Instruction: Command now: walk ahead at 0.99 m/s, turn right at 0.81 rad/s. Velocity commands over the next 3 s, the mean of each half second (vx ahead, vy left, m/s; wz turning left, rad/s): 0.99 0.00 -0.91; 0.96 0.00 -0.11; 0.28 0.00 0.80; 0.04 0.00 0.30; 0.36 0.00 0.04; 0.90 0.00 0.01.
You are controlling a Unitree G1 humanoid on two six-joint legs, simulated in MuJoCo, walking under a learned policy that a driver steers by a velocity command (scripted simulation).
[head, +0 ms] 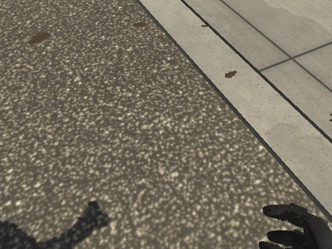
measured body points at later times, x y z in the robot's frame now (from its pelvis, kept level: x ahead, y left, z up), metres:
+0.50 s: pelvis +0.44 -0.03 -0.03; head +0.47 -0.05 +0.42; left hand +0.80 +0.05 -0.07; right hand +0.25 -0.23 -0.16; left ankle +0.28 +0.16 -0.73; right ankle +0.60 -0.16 -0.70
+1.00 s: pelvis +0.86 -0.25 -0.02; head +0.89 -0.27 +0.43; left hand +0.97 +0.00 -0.15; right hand +0.91 -0.54 -0.13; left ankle +1.06 -0.30 -0.70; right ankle +0.62 -0.16 -0.70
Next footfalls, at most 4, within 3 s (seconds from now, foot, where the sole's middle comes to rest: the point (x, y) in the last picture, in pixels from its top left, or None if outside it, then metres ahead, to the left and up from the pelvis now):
0.10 left None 0.32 0.15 -0.77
0.56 right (236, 214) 0.64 -0.17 -0.77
0.98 left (267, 127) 1.10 -0.31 -0.74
1.40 right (310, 114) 1.21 -0.53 -0.74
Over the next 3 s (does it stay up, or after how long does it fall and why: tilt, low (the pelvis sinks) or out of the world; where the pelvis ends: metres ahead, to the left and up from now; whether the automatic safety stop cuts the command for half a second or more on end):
stays up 1.53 -0.42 0.04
